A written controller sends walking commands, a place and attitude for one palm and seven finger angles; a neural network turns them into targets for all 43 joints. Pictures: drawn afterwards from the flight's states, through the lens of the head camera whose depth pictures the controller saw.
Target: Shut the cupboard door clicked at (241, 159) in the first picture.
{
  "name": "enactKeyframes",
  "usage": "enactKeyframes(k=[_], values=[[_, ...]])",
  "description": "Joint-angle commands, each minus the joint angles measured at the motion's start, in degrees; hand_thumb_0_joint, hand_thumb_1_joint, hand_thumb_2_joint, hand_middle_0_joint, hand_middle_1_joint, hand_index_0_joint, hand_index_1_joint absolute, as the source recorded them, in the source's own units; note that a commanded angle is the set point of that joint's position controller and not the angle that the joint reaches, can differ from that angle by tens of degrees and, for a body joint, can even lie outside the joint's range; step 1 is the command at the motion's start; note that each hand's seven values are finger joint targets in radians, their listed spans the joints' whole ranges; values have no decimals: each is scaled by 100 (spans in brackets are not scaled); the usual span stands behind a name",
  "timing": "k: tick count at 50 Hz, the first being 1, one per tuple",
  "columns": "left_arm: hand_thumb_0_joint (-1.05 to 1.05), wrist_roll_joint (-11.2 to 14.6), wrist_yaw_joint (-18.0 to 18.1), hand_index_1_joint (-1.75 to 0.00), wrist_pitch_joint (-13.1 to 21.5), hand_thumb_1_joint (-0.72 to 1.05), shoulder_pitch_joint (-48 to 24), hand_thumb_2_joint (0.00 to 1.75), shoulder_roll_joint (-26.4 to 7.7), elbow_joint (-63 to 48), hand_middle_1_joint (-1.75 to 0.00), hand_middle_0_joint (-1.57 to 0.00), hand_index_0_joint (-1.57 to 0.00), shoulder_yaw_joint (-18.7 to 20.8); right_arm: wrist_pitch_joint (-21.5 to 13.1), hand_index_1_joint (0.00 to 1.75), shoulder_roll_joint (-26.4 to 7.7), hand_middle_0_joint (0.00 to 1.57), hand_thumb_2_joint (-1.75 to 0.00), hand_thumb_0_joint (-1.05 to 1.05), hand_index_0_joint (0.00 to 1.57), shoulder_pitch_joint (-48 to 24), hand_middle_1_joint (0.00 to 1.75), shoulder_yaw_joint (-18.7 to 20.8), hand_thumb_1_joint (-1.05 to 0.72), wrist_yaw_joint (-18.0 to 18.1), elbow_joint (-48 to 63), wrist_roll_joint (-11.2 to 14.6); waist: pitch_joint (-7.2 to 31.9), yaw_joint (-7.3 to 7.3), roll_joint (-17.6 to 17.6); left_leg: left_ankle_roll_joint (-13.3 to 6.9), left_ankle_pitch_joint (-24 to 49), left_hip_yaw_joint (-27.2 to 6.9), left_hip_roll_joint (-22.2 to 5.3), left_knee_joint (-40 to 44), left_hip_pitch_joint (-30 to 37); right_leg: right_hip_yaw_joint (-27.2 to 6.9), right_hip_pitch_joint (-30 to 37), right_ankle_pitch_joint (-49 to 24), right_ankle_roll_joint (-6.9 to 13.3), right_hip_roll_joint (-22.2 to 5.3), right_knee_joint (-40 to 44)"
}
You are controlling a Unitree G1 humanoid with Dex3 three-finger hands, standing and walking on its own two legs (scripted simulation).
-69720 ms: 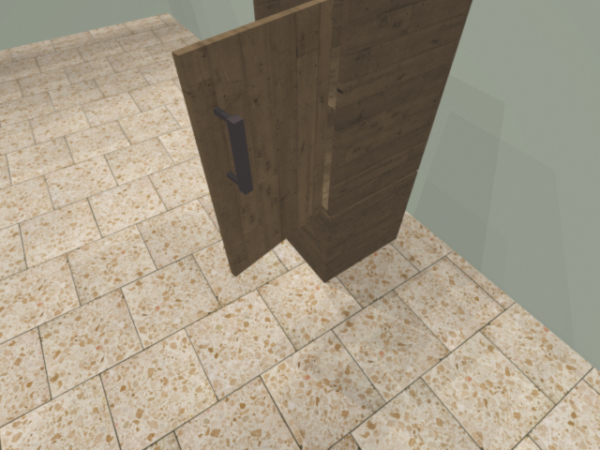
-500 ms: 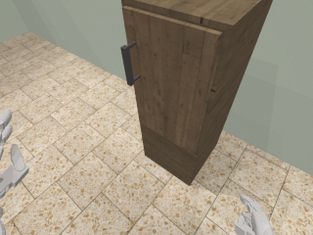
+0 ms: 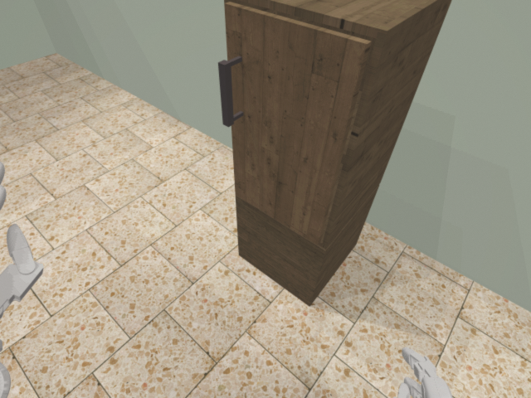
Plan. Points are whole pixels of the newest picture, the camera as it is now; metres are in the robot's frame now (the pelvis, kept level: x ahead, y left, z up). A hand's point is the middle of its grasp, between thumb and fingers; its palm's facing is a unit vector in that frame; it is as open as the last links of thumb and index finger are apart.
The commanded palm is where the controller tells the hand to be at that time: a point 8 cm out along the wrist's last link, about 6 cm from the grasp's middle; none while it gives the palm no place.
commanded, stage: step back with the hand held close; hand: left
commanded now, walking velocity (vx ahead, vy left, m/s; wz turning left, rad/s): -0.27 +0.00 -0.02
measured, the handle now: (232, 92) +0.77 +0.13 +0.09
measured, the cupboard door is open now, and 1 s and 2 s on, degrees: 0 0 0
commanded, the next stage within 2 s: stop stepping back and stand still in 0.30 s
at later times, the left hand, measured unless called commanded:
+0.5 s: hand out of the picture -0.01 +0.27 +0.20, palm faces +0.71 -0.50 -0.50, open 7.4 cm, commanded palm -0.09 +0.29 +0.20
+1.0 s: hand out of the picture -0.10 +0.17 +0.21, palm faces +0.48 -0.73 -0.49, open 7.4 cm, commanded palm -0.16 +0.21 +0.20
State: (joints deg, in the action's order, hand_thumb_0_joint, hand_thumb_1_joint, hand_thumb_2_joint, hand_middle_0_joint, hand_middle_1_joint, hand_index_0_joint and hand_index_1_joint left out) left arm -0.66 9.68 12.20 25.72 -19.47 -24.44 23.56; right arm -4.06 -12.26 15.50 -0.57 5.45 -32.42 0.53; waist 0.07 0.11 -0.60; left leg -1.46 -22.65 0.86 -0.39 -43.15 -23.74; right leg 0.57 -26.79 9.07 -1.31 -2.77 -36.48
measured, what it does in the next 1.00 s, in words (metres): walks backwards: left foot, then right foot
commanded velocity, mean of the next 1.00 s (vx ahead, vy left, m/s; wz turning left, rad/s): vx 0.04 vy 0.05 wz -0.04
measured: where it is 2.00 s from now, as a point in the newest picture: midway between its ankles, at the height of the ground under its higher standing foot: outside the picture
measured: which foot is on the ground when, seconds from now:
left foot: down 0.00-0.48, up 0.50-0.62, down 0.64-0.92, up 0.94-1.00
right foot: down 0.00-0.62, up 0.64-0.90, down 0.92-1.00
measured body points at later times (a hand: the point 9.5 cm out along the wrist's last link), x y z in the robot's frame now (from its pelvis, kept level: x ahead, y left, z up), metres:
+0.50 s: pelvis -0.12 -0.04 -0.04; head -0.12 -0.04 +0.41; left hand -0.05 +0.29 +0.22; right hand +0.10 -0.24 -0.13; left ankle +0.03 +0.14 -0.69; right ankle +0.12 -0.11 -0.71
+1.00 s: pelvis -0.28 -0.09 +0.01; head -0.29 -0.08 +0.46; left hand -0.13 +0.21 +0.23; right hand -0.14 -0.34 -0.08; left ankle -0.25 +0.07 -0.65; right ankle -0.30 -0.16 -0.71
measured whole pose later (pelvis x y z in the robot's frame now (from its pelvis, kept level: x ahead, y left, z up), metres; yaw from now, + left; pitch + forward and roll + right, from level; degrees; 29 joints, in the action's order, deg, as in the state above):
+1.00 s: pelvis -0.28 -0.09 +0.01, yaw +4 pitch +0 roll +1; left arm -0.2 8.7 13.3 30.3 -27.4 -31.2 25.2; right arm -5.1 -11.7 16.5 0.6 3.8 -40.3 -1.0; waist 2.7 -0.8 -3.9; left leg 0.8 -23.6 0.5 -4.7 -60.2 -33.2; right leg 4.0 -14.7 21.4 5.6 2.0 -35.6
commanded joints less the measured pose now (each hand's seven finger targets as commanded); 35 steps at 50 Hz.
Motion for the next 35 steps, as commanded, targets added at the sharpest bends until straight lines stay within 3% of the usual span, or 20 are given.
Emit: enactKeyframes(k=[1,5,14,18,20,21,22,23,24,25,26,27,28,29,30,31,32,33,34,35], values=[[0,83,182,-30,568,90,-374,90,-1601,-1559,-30,-20,-20,995,-370,30,-732,20,-90,0,20,-604,30,294,-90,23,882,-55,287,-75,196,-134,-1532,-307,-112,1272,-1340,-1062,1072,1937,304,-309,1131],[0,196,211,-30,630,90,63,90,-1576,-1496,-30,-20,-20,1088,-329,30,-721,20,-90,0,20,-503,30,325,-90,-43,805,-45,599,-127,162,-68,-1156,-377,-124,1305,-903,-935,892,1639,306,-325,1150],[0,113,179,-30,659,90,57,90,-1680,-1232,-30,-20,-20,1356,-453,30,-901,20,-90,0,20,-706,30,467,-90,-22,832,34,494,-59,664,-420,-2359,-674,-784,1946,-2675,-730,1985,822,96,247,-632],[0,69,93,-30,737,90,-22,90,-1730,-1543,-30,-20,-20,1522,-611,30,-867,20,-90,0,20,-848,30,500,-90,-57,838,39,421,18,1234,-551,-2906,-511,-1235,1940,-3286,-597,2038,960,78,576,-1821],[0,118,37,-30,764,90,-119,90,-1860,-1742,-30,-20,-20,1656,-667,30,-804,20,-90,0,20,-920,30,538,-90,-79,805,42,459,71,1173,-428,-2846,-176,-1257,1606,-3017,-645,1561,1334,171,601,-1951],[0,189,6,-30,786,90,19,90,-1963,-1783,-30,-20,-20,1751,-710,30,-769,20,-90,0,20,-813,30,553,-90,-90,814,65,560,115,924,-251,-2762,226,-991,1048,-2481,-912,990,1942,285,448,-1439],[0,255,-21,-30,759,90,65,90,-2064,-1889,-30,-20,-20,1782,-721,30,-689,20,-90,0,20,-707,30,559,-90,-118,762,57,519,117,231,37,-2447,680,-456,2,-1505,-1588,-247,3136,556,150,-291],[0,318,-15,-30,743,90,-47,90,-2213,-2051,-30,-20,-20,1807,-699,30,-602,20,-90,0,20,-573,30,543,-90,-145,623,36,416,70,-776,366,-1692,925,304,-2028,88,-3057,-2311,4701,975,-574,1757],[0,302,2,-30,683,90,-433,90,-2470,-2159,-30,-20,-20,1864,-557,30,-625,20,-90,0,20,-489,30,624,-90,-224,352,-91,335,-85,-1553,454,-1132,258,398,-4026,1366,-4833,-4154,5922,1344,-1425,3378],[0,216,32,-30,489,90,-871,90,-2343,-1993,-30,-20,-20,1526,-287,30,-577,20,-90,0,20,-261,30,584,-90,-214,134,-315,148,-473,-1769,454,-669,-239,241,-4726,1872,-4388,-4488,5601,1224,-1375,3513],[0,150,-63,-30,430,90,-1280,90,-2408,-2098,-30,-20,-20,1503,-151,30,-572,20,-90,0,20,-64,30,549,-90,-195,118,-329,432,-613,-2416,378,-550,-254,282,-4712,2628,-3508,-4903,5243,901,-1115,3236],[0,178,-113,-30,446,90,-1641,90,-2341,-1950,-30,-20,-20,1490,-146,30,-499,20,-90,0,20,-97,30,475,-90,-139,293,-292,611,-632,-2417,263,-859,10,169,-3610,2978,-2111,-4403,4520,474,-729,2697],[0,274,-117,-30,452,90,-1755,90,-2165,-1640,-30,-20,-20,1376,-194,30,-516,20,-90,0,20,-290,30,412,-90,-47,477,-159,596,-512,-1998,144,-1389,97,104,-1739,2566,-1624,-3255,4097,226,-456,2045],[0,293,-154,-30,466,90,-2243,90,-1884,-1522,-30,-20,-20,1025,-249,30,-690,20,-90,0,20,-286,30,379,-90,49,502,-56,389,-510,-1072,42,-1884,50,148,-272,2057,-1481,-2622,3861,-12,-262,1032],[0,271,-99,-30,463,90,-2339,90,-1790,-1081,-30,-20,-20,1022,-314,30,-957,20,-90,0,20,-50,30,429,-90,106,300,-77,71,-666,195,-231,-2571,-513,-183,1036,1168,-1023,-2144,2982,-195,191,-995],[0,259,-103,-30,509,90,-2695,90,-1427,-890,-30,-20,-20,807,-456,30,-1209,20,-90,0,20,-178,30,448,-90,61,336,-95,-502,-629,2523,-803,-3867,-2175,-1629,3259,-720,-52,-1732,2014,-455,855,-4148],[0,15,-99,-30,644,90,-3335,90,-1634,-829,-30,-20,-20,861,-691,30,-958,20,-90,0,20,-354,30,543,-90,-8,456,-82,-999,-320,2379,-1238,-3191,-2950,-2354,3835,-1571,-813,-1980,1506,-358,384,-5369],[0,-86,-187,-30,639,90,-2330,90,-1372,503,-30,-20,-20,686,-768,30,-954,20,-90,0,20,-528,30,619,-90,-24,337,-58,-844,67,1379,-1195,-1656,-2012,-2173,3375,-1120,-776,-1818,1081,-281,388,-5797],[0,115,-247,-30,555,90,-2086,90,-1306,403,-30,-20,-20,473,-715,30,-895,20,-90,0,20,-284,30,644,-90,-166,414,167,-269,-25,947,-1106,-2208,-1833,-2150,3115,-812,-460,-1695,1117,-307,432,-5905],[0,142,-202,-30,345,90,-1739,90,-1189,437,-30,-20,-20,367,-657,30,-894,20,-90,0,20,-557,30,568,-90,-214,481,154,-451,11,512,-1082,-2141,-1847,-1997,2891,-809,-446,-1859,1091,-242,227,-5476]])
